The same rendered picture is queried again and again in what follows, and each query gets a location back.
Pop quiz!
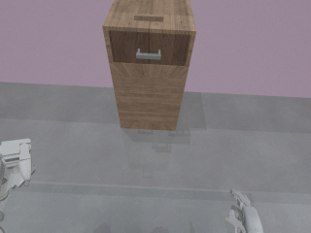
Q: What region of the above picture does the left robot hand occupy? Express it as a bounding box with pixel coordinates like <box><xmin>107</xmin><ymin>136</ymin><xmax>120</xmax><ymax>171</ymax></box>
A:
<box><xmin>0</xmin><ymin>138</ymin><xmax>36</xmax><ymax>203</ymax></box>

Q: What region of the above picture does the cabinet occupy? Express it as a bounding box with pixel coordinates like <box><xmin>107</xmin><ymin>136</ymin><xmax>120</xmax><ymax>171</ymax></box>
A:
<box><xmin>102</xmin><ymin>0</ymin><xmax>196</xmax><ymax>131</ymax></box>

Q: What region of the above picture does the drawer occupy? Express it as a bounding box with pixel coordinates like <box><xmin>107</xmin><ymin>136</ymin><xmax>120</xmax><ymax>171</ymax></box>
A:
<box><xmin>108</xmin><ymin>30</ymin><xmax>190</xmax><ymax>66</ymax></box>

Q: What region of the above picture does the handle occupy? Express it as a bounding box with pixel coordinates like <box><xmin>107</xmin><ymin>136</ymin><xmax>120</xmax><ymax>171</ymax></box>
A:
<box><xmin>136</xmin><ymin>49</ymin><xmax>161</xmax><ymax>60</ymax></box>
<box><xmin>134</xmin><ymin>14</ymin><xmax>164</xmax><ymax>22</ymax></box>

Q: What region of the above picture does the right robot hand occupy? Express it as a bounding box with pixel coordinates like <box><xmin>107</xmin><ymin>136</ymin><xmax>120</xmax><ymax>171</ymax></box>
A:
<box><xmin>225</xmin><ymin>188</ymin><xmax>264</xmax><ymax>233</ymax></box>

